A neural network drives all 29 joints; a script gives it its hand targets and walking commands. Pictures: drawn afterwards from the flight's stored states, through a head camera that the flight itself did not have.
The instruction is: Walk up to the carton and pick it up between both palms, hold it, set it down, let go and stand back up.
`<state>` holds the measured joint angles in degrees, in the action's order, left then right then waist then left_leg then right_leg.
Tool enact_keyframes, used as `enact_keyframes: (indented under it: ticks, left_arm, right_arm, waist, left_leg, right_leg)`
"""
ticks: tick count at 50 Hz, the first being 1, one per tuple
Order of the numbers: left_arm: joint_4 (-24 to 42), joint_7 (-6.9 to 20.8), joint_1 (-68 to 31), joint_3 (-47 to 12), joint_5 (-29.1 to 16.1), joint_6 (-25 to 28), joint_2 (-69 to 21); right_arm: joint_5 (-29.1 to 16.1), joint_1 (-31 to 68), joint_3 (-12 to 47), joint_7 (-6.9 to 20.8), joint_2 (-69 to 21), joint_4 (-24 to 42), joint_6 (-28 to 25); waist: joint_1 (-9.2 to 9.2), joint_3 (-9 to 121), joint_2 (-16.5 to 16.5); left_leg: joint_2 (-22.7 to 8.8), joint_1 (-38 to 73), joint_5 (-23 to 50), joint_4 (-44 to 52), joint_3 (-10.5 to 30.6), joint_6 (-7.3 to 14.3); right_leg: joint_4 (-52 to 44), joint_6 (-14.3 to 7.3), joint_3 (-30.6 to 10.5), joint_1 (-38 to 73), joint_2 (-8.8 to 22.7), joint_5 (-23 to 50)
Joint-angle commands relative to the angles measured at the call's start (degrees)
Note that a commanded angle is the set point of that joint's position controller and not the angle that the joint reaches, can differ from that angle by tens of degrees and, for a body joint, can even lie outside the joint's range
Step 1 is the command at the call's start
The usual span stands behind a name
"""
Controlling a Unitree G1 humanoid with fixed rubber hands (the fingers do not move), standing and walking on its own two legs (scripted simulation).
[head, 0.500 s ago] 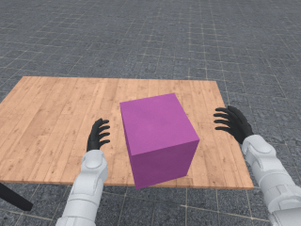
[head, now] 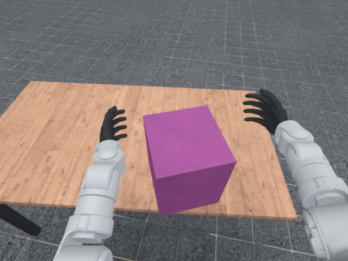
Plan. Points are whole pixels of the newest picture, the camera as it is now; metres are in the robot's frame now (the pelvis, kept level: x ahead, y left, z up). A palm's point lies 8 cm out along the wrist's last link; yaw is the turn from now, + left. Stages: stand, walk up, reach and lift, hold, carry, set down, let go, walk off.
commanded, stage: reach and lift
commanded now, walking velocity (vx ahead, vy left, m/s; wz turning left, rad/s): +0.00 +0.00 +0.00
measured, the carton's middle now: (183, 161) +0.44 +0.01 -0.08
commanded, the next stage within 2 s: none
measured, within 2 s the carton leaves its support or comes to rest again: neither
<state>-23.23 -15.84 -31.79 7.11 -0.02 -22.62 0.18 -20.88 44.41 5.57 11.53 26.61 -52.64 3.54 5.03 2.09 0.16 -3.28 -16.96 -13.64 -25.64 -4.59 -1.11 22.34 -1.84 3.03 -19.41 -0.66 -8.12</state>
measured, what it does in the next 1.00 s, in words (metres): stands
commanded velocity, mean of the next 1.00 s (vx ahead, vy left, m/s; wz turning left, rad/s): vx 0.00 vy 0.00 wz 0.00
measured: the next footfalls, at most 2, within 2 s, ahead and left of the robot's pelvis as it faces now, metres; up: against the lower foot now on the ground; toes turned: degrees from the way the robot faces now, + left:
none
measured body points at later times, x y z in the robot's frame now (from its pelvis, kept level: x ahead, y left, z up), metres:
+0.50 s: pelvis +0.01 +0.00 +0.00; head +0.07 +0.00 +0.44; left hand +0.39 +0.20 +0.04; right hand +0.47 -0.17 +0.08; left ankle -0.01 +0.12 -0.74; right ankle +0.03 -0.11 -0.74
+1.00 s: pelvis -0.01 -0.02 -0.03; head +0.13 -0.04 +0.40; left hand +0.39 +0.17 -0.04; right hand +0.47 -0.18 -0.02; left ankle -0.01 +0.12 -0.74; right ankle +0.03 -0.11 -0.74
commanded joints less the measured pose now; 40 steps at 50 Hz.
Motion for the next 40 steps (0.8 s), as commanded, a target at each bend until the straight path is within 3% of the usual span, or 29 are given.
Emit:
enact_keyframes:
  ticks: [1,4,8,15,21,29,34,40]
  left_arm:
    - [7.0,-0.3,-23.1,2.0,-1.2,1.7,4.5]
    - [5.4,-0.6,-26.2,1.7,-1.8,1.7,4.9]
    - [3.9,-0.3,-23.8,3.6,-0.4,2.3,4.3]
    - [1.5,0.7,-21.8,3.8,0.4,7.3,1.8]
    - [-6.0,1.9,-20.6,2.8,0.6,17.5,0.1]
    - [-22.4,2.5,-23.8,2.3,-1.0,33.9,2.0]
    - [-30.8,3.1,-24.9,2.3,-3.0,41.9,3.1]
    - [-32.1,3.9,-24.8,3.9,-4.1,46.4,5.1]
  right_arm:
    - [-1.1,28.0,0.3,-1.2,8.9,0.5,-0.9]
    - [-0.4,31.2,-0.6,-1.2,9.4,0.5,-0.4]
    - [0.3,29.6,-0.6,-1.6,8.2,-1.8,-0.5]
    - [1.6,28.7,-0.3,-2.2,5.7,-3.8,-4.7]
    - [3.0,27.9,0.2,-2.3,3.8,-8.1,-12.6]
    - [4.8,29.5,2.2,-3.5,1.0,-16.4,-20.6]
    - [4.9,30.6,2.7,-4.8,-0.5,-18.1,-24.5]
    - [5.2,31.4,3.3,-6.1,-0.1,-16.6,-28.0]
  waist:
    - [7.09,29.6,-0.9]
    - [6.83,31.9,-0.6]
    - [7.51,34.2,-0.9]
    - [7.54,36.7,-2.2]
    - [8.02,39.8,-2.2]
    - [9.65,42.1,0.3]
    - [9.06,47.6,2.1]
    - [8.92,55.2,5.0]
  left_leg:
    - [2.8,-1.8,19.9,3.4,1.4,-2.5]
    - [2.8,-2.3,19.0,3.2,1.3,-2.6]
    - [3.2,-2.0,23.4,2.2,1.0,-2.7]
    - [3.0,-0.9,29.2,0.4,1.4,-3.6]
    - [2.8,-2.4,33.2,-2.0,1.1,-4.2]
    - [2.4,-12.5,24.8,-3.0,-1.2,-3.7]
    - [2.8,-17.6,22.9,-5.3,-1.8,-3.1]
    - [3.0,-23.6,23.8,-8.1,-2.7,-2.6]
  right_leg:
    - [-0.9,-3.1,-5.0,15.6,-4.5,14.4]
    - [-1.0,-3.2,-4.4,14.2,-4.9,13.0]
    - [-0.4,-3.0,-4.5,16.2,-4.9,18.3]
    - [0.6,-3.0,-4.0,14.6,-5.3,21.2]
    - [1.6,-3.1,-3.5,11.7,-5.7,21.6]
    - [4.3,-2.6,-3.6,8.2,-4.7,15.3]
    - [7.2,-1.6,-3.6,5.5,-3.9,15.4]
    - [11.5,-0.3,-3.8,6.8,-3.3,21.3]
